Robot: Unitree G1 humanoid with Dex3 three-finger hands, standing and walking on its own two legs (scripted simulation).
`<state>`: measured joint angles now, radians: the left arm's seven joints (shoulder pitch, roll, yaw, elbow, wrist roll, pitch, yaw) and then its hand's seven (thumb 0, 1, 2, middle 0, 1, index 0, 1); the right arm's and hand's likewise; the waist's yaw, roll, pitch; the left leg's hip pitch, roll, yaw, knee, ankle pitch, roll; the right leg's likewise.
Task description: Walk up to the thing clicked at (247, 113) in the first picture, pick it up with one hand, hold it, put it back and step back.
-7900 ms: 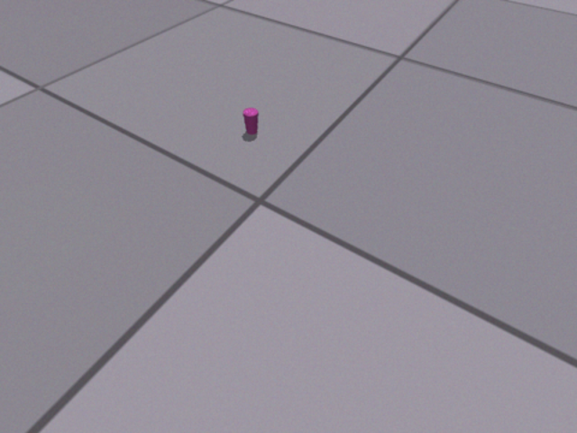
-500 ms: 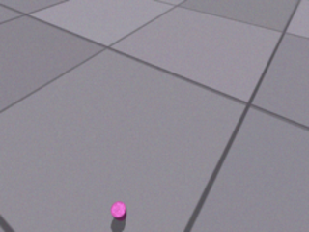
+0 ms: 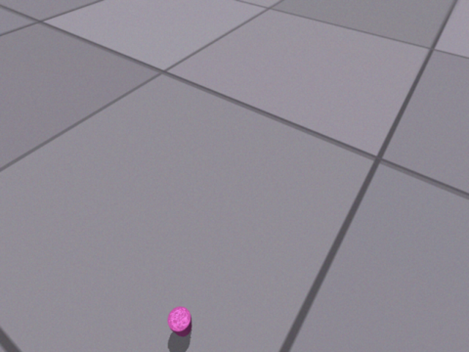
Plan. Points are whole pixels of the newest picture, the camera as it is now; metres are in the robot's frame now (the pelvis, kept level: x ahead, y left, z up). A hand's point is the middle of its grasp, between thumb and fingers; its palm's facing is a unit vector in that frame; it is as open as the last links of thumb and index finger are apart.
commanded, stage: stand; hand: left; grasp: from the side
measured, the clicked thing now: (181, 323) +0.35 +0.20 -0.72
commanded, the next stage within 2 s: go down in 0.42 s
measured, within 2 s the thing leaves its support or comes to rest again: neither
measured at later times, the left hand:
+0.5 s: hand out of the picture +0.08 +0.26 -0.15, palm faces -0.03 -0.94 -0.35, open 7.4 cm
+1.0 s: hand out of the picture +0.15 +0.27 -0.18, palm faces +0.03 -0.94 -0.34, open 15.3 cm
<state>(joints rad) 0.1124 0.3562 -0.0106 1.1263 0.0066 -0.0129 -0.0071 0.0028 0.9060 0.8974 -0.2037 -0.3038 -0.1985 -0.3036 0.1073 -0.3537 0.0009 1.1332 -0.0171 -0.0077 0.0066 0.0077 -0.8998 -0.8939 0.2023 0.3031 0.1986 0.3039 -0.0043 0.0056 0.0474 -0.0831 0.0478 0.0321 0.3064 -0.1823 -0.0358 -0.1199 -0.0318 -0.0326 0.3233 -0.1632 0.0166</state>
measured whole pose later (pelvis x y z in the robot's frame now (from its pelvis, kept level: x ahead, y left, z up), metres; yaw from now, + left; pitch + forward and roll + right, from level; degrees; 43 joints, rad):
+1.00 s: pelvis -0.01 +0.02 -0.04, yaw +0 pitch +9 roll -1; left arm 0.08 0.33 0.19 0.81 0.07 0.10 -0.04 0.00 -0.18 0.28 -0.06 -0.23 -0.06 -0.22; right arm 0.26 -0.24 -0.03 0.68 0.01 -0.10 -0.03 0.01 -0.91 -0.89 0.20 0.30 0.20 0.30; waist -0.04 0.00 -0.04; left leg -0.57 0.05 0.01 0.80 -0.39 -0.01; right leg -0.58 -0.05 -0.03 0.76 -0.34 0.03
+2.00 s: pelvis -0.06 +0.01 -0.23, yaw +0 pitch +29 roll -3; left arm -0.10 0.51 0.48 0.69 -0.07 -0.25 -0.33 -0.01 -0.50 0.12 -0.07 -0.15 -0.06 -0.15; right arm 0.13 -0.28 0.00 0.61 -0.02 -0.19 -0.04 0.01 -0.90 -0.89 0.20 0.30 0.20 0.30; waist -0.04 -0.02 -0.16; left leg -1.55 0.04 -0.06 1.70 -0.67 -0.02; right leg -1.54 -0.06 -0.03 1.65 -0.61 0.03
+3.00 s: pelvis -0.10 +0.01 -0.38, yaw -2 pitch +31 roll -6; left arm -0.47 0.77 0.72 0.97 -0.16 -0.41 -0.64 -0.01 -0.46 0.12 -0.03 -0.11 -0.02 -0.10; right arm 0.10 -0.35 0.08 0.68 -0.04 -0.18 -0.02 0.01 -0.90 -0.90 0.20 0.30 0.20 0.30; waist -0.07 -0.03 -0.11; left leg -2.06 0.01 -0.12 2.20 -0.68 -0.03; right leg -2.03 -0.06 -0.04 2.11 -0.62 0.03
